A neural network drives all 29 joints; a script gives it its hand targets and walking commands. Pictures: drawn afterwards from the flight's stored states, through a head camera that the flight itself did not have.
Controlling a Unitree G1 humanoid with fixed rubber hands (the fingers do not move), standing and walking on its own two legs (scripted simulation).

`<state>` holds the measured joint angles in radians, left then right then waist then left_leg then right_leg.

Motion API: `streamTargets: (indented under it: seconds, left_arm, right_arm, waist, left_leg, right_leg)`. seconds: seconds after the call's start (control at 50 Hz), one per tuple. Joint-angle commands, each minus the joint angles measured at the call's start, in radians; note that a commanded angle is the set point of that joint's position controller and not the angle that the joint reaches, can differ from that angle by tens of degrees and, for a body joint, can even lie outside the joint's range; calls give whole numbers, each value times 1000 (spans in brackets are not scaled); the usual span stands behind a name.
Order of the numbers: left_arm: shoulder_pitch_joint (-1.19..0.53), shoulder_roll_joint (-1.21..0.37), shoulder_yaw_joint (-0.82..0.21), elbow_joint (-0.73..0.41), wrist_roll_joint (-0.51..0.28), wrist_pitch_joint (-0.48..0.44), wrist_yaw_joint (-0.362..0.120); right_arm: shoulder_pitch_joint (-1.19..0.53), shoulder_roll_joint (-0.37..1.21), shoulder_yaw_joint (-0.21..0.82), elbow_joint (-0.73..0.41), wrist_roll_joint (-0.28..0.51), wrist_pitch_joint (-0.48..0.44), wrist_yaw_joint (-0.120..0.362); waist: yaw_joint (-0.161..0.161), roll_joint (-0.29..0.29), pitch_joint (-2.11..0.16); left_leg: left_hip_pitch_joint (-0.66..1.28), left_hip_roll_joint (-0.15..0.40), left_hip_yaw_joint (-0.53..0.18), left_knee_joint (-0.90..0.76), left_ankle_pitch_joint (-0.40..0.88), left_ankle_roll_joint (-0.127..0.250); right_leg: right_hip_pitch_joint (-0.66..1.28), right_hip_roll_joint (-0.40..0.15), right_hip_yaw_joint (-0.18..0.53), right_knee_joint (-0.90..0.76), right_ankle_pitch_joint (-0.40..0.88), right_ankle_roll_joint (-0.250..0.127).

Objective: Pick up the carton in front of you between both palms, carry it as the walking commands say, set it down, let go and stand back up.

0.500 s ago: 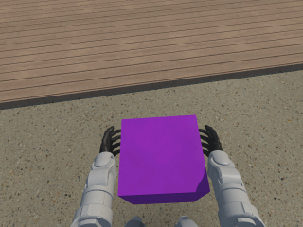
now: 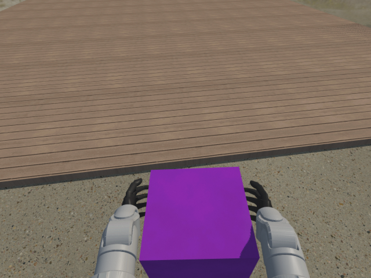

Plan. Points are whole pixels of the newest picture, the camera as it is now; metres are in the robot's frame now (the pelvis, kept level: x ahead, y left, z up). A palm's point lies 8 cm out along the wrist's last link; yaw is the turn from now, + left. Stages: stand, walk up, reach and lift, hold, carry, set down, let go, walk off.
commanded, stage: reach and lift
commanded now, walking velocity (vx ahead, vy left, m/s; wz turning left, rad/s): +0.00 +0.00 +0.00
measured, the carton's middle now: (197, 232) +0.28 +0.00 -0.06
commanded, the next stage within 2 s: hold in 0.92 s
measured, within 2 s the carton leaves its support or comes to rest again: neither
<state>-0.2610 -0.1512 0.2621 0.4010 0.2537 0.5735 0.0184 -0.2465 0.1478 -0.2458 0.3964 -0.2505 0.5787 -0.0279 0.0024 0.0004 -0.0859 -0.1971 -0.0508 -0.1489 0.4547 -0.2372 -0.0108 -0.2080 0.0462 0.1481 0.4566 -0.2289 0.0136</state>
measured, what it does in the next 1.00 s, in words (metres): stands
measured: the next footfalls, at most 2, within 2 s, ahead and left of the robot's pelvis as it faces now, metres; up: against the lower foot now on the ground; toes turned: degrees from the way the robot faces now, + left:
none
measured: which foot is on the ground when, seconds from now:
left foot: down 0.00-1.00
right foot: down 0.00-1.00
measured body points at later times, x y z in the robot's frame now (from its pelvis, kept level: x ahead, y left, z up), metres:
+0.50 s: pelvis -0.01 +0.00 +0.00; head -0.04 +0.00 +0.45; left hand +0.30 +0.15 +0.03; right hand +0.30 -0.15 +0.02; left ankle +0.01 +0.13 -0.74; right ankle +0.01 -0.13 -0.74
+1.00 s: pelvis +0.00 +0.00 +0.01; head -0.04 +0.00 +0.45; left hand +0.30 +0.15 +0.04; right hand +0.30 -0.15 +0.04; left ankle +0.01 +0.13 -0.74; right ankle +0.01 -0.13 -0.74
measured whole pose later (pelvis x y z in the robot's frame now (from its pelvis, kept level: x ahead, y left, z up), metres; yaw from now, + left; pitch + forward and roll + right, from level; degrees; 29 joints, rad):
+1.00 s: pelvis +0.00 +0.00 +0.01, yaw +0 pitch -5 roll +0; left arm -0.25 -0.15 0.22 0.25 0.26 0.70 0.00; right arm -0.23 0.15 -0.20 0.25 -0.26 0.71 -0.02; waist 0.00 0.00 -0.02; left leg -0.07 -0.04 -0.14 0.36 -0.20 -0.01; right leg -0.08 0.04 0.14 0.36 -0.19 0.01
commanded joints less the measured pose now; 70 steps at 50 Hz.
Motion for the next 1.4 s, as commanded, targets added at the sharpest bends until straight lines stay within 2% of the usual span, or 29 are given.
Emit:
streamTargets:
  seconds: [0.0,0.1,0.24,0.66,0.88,0.98,1.12,1.38]
  left_arm:
    - [-456,-958,-495,62,-175,17,-264]
    - [-560,-995,-501,49,-186,12,-275]
    - [-597,-996,-503,53,-182,14,-275]
    - [-456,-956,-543,-71,-206,64,-269]
    - [-434,-950,-558,-116,-218,90,-266]
    - [-433,-963,-625,-205,-261,119,-259]
    - [-433,-915,-553,-147,-219,165,-259]
    - [-539,-945,-548,-113,-223,152,-272]
  right_arm:
    - [-513,937,490,18,186,4,268]
    - [-623,968,499,1,195,-2,283]
    - [-655,973,497,13,190,1,285]
    - [-511,950,547,-116,224,55,267]
    - [-493,935,558,-165,235,80,265]
    - [-502,942,628,-254,278,107,264]
    - [-499,889,553,-198,234,154,266]
    - [-604,928,551,-164,236,142,275]
  waist:
    - [1,3,-79]
    - [0,6,-139]
    - [-3,1,-165]
    - [0,-4,-180]
    - [0,1,-160]
    - [0,1,-206]
    - [2,3,-64]
    - [0,-1,-108]
  left_leg:
    - [18,-34,74,-90,70,1]
    - [41,-32,77,-77,55,3]
    - [57,-32,82,-82,46,1]
    - [141,-48,77,-112,252,-6]
    - [158,-46,72,-126,266,-9]
    - [204,-45,68,-133,330,-15]
    - [148,-39,79,-163,158,-7]
    - [141,-36,84,-145,104,-3]
  right_leg:
    - [56,39,-77,-79,61,-8]
    - [74,38,-85,-66,43,-12]
    - [90,37,-89,-69,36,-9]
    - [186,46,-74,-108,253,6]
    - [196,48,-73,-121,258,6]
    - [231,51,-72,-129,309,7]
    - [187,46,-79,-156,139,0]
    - [181,40,-86,-140,90,-2]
